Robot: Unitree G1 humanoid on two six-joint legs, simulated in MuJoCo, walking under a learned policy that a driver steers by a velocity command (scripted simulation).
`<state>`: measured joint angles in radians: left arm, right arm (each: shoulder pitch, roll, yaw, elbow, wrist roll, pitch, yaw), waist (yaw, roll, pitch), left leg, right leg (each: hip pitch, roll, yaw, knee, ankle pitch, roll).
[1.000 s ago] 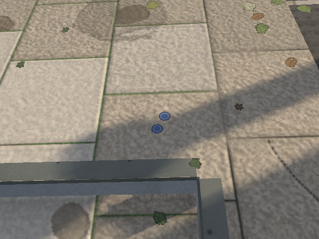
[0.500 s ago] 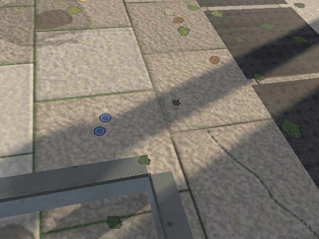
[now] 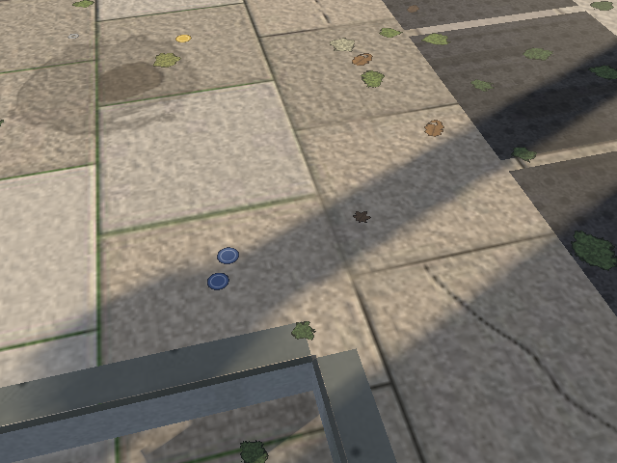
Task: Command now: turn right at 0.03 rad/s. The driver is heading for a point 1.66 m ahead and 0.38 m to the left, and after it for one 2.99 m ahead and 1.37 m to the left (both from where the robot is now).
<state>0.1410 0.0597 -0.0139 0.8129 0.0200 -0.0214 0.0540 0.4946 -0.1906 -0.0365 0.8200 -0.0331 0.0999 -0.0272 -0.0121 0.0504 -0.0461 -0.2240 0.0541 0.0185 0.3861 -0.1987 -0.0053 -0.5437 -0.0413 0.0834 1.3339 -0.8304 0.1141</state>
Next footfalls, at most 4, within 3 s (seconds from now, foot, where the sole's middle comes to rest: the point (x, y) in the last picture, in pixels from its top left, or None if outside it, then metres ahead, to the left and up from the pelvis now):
0.78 right None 0.20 -0.21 -0.65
1.38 left None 0.51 0.12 -0.79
1.78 right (337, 361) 0.71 -0.03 -0.65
2.50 left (245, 334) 0.78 0.18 -0.65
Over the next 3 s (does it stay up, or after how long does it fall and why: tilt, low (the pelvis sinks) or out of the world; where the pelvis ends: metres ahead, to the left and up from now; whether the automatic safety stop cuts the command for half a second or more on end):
stays up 0.74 0.06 0.13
